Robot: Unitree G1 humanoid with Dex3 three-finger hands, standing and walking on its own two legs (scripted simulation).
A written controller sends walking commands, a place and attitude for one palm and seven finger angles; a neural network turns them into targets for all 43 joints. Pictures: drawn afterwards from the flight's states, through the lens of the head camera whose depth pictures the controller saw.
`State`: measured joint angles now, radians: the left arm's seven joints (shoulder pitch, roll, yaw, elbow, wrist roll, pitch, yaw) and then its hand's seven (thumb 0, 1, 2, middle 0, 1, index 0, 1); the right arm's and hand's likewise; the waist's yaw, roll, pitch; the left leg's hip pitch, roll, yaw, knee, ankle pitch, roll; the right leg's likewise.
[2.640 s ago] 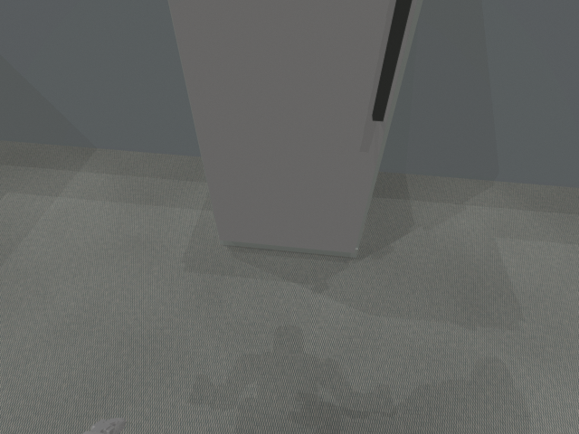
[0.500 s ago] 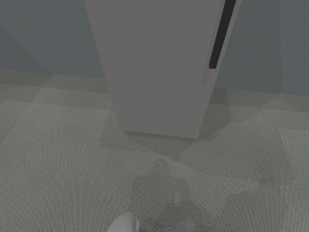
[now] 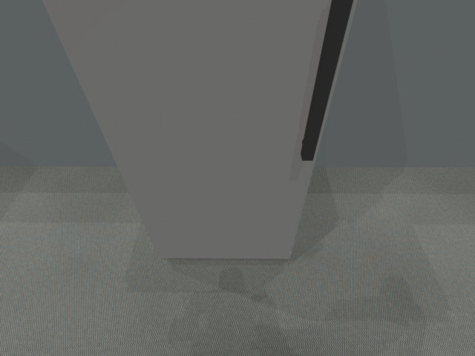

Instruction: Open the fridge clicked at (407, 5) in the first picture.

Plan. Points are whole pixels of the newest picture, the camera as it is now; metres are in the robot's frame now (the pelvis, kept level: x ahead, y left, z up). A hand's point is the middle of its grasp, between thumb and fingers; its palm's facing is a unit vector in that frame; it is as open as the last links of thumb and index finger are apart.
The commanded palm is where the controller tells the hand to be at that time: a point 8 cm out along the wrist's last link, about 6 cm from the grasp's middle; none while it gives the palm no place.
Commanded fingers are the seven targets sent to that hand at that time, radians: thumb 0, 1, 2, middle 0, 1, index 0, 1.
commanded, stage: take the last steps up to it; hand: right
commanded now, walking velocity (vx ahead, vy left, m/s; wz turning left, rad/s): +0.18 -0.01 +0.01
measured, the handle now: (321, 76) +0.60 -0.15 +0.18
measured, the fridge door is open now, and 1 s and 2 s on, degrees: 0 0 0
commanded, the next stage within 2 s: come to a stop and stand still in 0.08 s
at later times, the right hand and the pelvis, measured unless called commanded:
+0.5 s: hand out of the picture +0.16 -0.18 -0.18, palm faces -0.01 +0.97 -0.26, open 7.3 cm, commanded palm none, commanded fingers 0.00 -0.90 -0.90 0.20 0.30 0.20 0.30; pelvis +0.11 +0.01 -0.01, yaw +2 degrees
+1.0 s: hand out of the picture +0.08 -0.21 -0.18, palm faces +0.06 +0.98 -0.18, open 7.4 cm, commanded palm none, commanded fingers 0.00 -0.90 -0.90 0.20 0.30 0.20 0.30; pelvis +0.05 -0.02 +0.00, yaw +0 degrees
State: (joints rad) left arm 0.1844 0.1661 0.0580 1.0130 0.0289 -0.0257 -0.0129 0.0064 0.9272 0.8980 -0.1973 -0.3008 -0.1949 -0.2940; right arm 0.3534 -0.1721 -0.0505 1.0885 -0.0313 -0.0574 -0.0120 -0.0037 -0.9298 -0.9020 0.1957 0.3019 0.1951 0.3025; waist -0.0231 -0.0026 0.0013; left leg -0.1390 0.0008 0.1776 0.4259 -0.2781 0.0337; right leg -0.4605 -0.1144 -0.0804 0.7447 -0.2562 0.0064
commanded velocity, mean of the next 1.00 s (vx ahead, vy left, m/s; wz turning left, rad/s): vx -0.02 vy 0.01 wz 0.01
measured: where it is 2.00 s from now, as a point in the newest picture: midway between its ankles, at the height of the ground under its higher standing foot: outside the picture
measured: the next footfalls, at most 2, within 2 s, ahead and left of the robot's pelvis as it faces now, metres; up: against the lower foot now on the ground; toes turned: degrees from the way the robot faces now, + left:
right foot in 0.06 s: +0.13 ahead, -0.12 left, +0.00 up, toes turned -8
left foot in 0.44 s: +0.19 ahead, +0.12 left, +0.00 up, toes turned +8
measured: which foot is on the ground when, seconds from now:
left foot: down 0.00-0.08, up 0.10-0.42, down 0.44-0.88, up 0.90-1.00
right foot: up 0.00-0.04, down 0.06-0.48, up 0.50-0.86, down 0.88-1.00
